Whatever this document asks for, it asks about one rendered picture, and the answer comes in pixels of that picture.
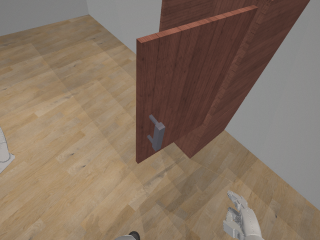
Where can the left robot hand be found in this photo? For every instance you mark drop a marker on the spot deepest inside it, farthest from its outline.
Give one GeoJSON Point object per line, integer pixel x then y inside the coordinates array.
{"type": "Point", "coordinates": [5, 157]}

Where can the handle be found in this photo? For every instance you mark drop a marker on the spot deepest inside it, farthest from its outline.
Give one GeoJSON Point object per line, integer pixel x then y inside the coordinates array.
{"type": "Point", "coordinates": [158, 135]}

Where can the right robot hand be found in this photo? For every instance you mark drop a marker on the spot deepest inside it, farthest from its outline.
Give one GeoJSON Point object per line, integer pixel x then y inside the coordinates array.
{"type": "Point", "coordinates": [246, 222]}

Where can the cupboard door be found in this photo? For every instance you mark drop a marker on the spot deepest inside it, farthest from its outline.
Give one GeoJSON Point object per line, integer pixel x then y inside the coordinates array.
{"type": "Point", "coordinates": [179, 72]}

